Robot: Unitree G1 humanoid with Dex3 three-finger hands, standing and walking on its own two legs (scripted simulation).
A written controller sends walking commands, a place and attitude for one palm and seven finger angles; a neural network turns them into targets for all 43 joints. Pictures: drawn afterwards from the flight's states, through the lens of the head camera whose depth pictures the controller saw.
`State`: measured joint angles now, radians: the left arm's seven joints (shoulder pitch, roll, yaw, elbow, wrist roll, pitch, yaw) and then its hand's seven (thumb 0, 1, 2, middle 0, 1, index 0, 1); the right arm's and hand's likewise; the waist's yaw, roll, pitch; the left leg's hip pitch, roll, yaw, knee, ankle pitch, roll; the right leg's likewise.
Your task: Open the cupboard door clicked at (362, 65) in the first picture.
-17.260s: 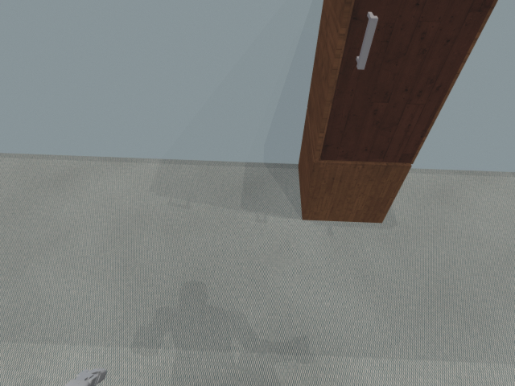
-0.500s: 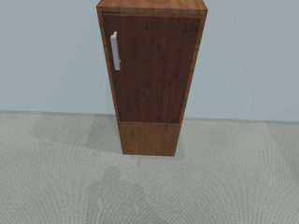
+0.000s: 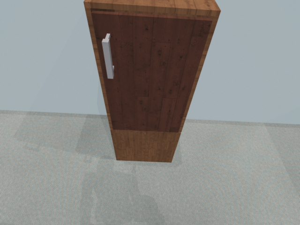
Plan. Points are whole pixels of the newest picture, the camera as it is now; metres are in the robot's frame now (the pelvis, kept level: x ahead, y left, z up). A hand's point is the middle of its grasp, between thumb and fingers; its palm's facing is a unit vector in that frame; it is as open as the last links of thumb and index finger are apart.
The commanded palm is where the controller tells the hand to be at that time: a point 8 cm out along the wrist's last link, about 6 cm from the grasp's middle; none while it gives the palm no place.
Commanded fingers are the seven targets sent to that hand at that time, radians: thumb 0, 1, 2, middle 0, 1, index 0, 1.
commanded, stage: shuffle to correct the standing spot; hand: left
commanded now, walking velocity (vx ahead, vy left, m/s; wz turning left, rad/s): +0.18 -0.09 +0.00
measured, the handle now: (109, 56) +0.59 +0.17 +0.12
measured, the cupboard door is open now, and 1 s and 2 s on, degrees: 0 0 0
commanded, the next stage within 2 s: come to a stop and stand still in 0.04 s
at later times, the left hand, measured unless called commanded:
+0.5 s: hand (111, 208) +0.20 +0.13 -0.16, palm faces +0.08 -0.97 -0.21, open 7.3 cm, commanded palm none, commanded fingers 0.00 0.90 0.90 -0.20 -0.30 -0.20 -0.30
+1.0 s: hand out of the picture +0.01 +0.19 -0.17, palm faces +0.07 -0.98 -0.18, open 7.4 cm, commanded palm none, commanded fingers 0.00 0.90 0.90 -0.20 -0.30 -0.20 -0.30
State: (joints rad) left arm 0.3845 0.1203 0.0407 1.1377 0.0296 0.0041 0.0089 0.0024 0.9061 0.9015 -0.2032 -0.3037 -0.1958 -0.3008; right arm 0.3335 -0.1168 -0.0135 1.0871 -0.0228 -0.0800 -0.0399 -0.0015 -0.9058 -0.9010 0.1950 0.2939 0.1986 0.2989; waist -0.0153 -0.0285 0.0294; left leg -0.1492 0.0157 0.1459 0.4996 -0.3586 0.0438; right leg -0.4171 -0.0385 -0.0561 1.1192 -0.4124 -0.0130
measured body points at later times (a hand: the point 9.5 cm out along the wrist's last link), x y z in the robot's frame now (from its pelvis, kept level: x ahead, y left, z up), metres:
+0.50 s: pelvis +0.09 -0.05 +0.00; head +0.14 -0.06 +0.44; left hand +0.19 +0.18 -0.15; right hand +0.13 -0.29 -0.17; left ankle +0.05 +0.08 -0.66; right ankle +0.18 -0.15 -0.73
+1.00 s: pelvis +0.06 +0.01 +0.01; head +0.08 +0.03 +0.46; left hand +0.01 +0.25 -0.16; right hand +0.08 -0.23 -0.13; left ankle +0.05 +0.10 -0.73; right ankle +0.02 -0.13 -0.68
